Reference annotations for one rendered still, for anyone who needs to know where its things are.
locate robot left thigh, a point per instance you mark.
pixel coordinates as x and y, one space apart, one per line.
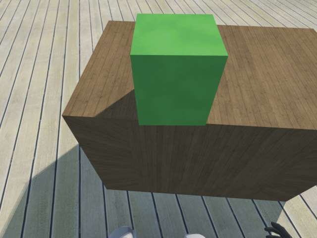
124 232

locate pedestal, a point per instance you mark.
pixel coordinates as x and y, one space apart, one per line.
260 139

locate carton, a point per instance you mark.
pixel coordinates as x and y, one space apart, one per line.
177 62

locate robot right hand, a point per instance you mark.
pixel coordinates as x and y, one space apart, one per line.
278 229

